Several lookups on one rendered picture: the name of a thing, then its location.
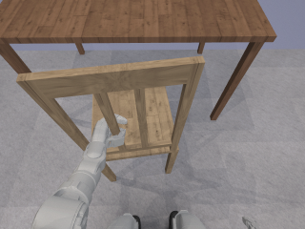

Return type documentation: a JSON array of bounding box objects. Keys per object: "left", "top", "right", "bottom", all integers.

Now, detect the robot left thigh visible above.
[{"left": 106, "top": 216, "right": 138, "bottom": 229}]

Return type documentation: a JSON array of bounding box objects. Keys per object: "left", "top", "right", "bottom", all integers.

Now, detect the table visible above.
[{"left": 0, "top": 0, "right": 277, "bottom": 121}]

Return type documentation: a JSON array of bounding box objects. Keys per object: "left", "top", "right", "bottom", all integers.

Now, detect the left robot upper arm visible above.
[{"left": 33, "top": 196, "right": 90, "bottom": 229}]

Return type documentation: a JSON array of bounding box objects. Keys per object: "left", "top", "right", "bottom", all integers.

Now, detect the robot thigh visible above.
[
  {"left": 172, "top": 213, "right": 206, "bottom": 229},
  {"left": 106, "top": 216, "right": 138, "bottom": 229}
]

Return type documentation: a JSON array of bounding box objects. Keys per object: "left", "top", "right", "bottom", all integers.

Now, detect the chair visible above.
[{"left": 16, "top": 55, "right": 206, "bottom": 182}]

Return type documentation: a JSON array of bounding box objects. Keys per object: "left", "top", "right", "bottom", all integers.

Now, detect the robot right thigh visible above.
[{"left": 172, "top": 213, "right": 206, "bottom": 229}]

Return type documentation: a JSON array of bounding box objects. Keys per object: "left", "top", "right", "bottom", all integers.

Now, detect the left robot hand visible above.
[{"left": 91, "top": 114, "right": 128, "bottom": 149}]

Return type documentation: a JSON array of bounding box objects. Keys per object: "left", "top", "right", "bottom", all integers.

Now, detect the robot left forearm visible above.
[{"left": 31, "top": 141, "right": 107, "bottom": 229}]

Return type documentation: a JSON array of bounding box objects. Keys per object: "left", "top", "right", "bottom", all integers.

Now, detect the right robot hand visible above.
[{"left": 242, "top": 216, "right": 261, "bottom": 229}]

